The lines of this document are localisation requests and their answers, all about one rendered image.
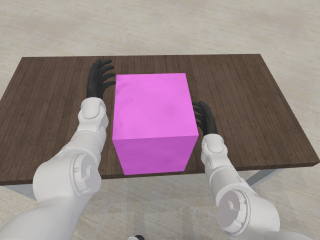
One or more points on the robot left forearm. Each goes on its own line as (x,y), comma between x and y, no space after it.
(90,135)

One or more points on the carton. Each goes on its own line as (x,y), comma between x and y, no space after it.
(154,126)

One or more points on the left robot upper arm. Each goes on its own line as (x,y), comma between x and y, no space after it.
(63,188)

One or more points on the robot left hand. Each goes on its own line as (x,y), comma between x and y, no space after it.
(95,87)

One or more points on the robot right hand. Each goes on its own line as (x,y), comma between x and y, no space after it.
(207,124)

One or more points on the table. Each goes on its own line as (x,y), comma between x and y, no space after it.
(40,106)

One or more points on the robot right forearm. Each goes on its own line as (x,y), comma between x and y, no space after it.
(220,172)

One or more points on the right robot upper arm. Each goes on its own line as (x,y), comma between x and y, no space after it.
(244,216)

